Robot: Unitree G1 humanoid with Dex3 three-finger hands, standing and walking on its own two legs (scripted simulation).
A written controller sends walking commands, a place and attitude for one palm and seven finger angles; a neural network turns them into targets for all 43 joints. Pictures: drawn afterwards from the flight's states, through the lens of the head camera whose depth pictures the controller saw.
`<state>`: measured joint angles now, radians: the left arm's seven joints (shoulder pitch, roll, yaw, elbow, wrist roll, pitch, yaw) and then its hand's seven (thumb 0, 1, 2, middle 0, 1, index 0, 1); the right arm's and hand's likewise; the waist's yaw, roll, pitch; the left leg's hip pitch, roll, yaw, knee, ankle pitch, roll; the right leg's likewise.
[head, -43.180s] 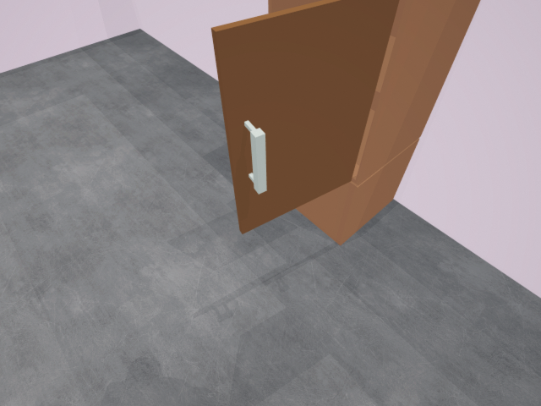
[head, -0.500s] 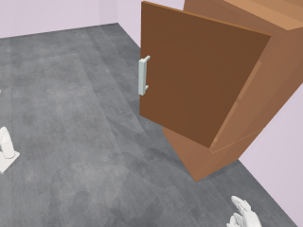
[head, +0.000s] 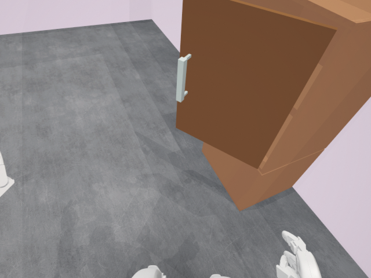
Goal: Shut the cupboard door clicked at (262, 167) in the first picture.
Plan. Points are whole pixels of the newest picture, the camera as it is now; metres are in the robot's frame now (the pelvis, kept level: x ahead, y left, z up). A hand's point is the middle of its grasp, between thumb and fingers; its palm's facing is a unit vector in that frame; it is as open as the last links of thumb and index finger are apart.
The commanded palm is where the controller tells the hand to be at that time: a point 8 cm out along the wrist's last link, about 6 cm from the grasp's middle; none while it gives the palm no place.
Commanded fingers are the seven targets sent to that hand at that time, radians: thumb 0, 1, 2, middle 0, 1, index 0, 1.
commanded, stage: step back with the hand held close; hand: left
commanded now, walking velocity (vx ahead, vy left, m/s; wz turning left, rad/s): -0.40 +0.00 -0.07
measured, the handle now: (184, 78) +0.78 +0.03 -0.01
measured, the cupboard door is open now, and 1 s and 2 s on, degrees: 33 33 33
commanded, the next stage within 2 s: stop stepping back and stand still in 0.46 s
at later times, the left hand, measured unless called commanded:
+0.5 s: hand out of the picture +0.13 +0.26 +0.21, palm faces +0.35 -0.84 -0.42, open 7.4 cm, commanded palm +0.06 +0.30 +0.20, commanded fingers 0.00 0.90 0.90 -0.20 -0.30 -0.20 -0.30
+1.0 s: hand out of the picture +0.03 +0.28 +0.19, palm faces +0.41 -0.82 -0.40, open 7.4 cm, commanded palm -0.03 +0.31 +0.20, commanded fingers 0.00 0.90 0.90 -0.20 -0.30 -0.20 -0.30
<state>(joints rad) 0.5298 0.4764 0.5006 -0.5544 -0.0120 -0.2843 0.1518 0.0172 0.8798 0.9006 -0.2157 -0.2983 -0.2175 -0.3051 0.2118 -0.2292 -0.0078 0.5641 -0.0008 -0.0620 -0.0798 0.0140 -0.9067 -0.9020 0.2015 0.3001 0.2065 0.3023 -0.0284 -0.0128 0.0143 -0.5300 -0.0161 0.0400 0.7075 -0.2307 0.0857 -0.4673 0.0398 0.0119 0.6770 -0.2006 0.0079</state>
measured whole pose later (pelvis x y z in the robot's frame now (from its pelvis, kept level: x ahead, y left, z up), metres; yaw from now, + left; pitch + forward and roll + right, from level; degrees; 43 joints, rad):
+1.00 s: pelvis -0.20 +0.03 +0.02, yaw -5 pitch +1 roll +0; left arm 0.50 0.41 0.42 -0.41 -0.04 -0.16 0.19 0.02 0.89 0.90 -0.21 -0.30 -0.21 -0.30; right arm 0.31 -0.24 -0.02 0.70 0.00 -0.07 -0.10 0.02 -0.91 -0.90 0.20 0.30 0.20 0.30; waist -0.04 -0.03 -0.09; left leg -0.27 0.03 0.10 0.58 -0.32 0.02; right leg -0.21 -0.04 -0.05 0.61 -0.38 0.01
